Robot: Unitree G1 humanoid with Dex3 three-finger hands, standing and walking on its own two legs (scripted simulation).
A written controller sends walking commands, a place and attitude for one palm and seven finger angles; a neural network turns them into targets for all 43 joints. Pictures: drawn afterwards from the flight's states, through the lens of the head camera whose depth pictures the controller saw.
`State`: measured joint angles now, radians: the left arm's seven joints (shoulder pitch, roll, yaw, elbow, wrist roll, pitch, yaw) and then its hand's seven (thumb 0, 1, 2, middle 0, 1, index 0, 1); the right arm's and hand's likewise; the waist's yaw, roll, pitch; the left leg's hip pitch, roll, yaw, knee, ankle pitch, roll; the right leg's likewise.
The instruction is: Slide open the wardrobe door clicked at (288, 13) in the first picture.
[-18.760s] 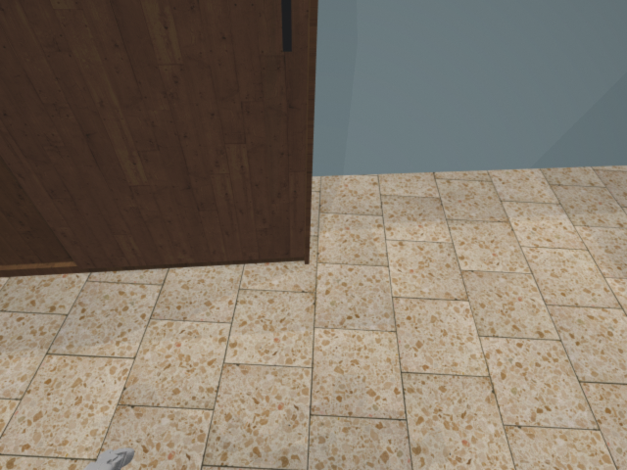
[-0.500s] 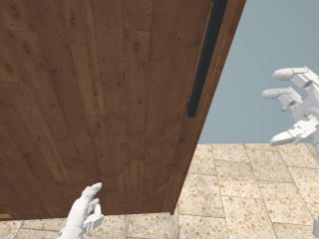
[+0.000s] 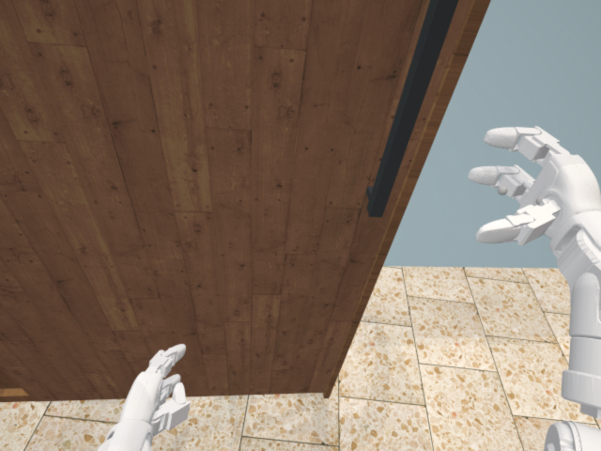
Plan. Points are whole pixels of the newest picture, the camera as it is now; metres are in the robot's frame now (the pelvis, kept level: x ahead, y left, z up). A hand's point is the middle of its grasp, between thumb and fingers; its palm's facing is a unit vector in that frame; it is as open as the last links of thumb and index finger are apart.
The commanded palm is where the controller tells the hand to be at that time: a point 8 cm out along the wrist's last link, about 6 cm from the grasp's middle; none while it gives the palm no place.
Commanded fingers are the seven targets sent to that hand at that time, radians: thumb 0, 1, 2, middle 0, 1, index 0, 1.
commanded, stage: move the hooked fingers beside the handle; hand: right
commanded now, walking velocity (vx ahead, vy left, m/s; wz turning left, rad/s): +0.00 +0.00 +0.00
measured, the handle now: (399, 117) +0.46 -0.09 +0.26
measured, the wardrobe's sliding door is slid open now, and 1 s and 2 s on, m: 0.00 0.00 0.00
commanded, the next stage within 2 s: none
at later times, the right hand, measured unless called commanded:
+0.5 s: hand (453, 156) +0.40 -0.15 +0.25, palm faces -0.07 +1.00 -0.03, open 14.0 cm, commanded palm +0.38 -0.20 +0.25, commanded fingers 0.00 0.50 -0.30 0.30 1.20 0.30 1.20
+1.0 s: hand (434, 159) +0.41 -0.13 +0.24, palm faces -0.07 +1.00 -0.02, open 14.0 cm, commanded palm +0.38 -0.19 +0.25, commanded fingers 0.00 0.50 -0.30 0.30 1.20 0.30 1.20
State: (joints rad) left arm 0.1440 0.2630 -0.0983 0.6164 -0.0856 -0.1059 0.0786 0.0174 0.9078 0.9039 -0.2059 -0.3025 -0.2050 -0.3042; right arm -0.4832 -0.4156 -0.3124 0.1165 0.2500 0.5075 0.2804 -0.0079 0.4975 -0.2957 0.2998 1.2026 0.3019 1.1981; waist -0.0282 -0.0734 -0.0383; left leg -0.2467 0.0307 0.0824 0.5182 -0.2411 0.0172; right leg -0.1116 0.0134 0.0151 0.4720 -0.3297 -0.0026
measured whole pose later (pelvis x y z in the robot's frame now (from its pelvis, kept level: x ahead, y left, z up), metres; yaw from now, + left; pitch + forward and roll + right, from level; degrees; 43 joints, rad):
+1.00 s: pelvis +0.00 -0.01 +0.00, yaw +1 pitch +0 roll -1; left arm 0.21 0.26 -0.06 0.65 -0.07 -0.10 0.08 0.02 0.91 0.90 -0.20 -0.30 -0.20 -0.30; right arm -0.69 -0.28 -0.21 0.39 0.20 0.35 0.14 -0.01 0.50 -0.30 0.30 1.21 0.30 1.20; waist 0.00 -0.06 -0.04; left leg -0.26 0.03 0.06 0.48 -0.21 0.01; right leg -0.12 0.02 -0.01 0.43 -0.31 -0.01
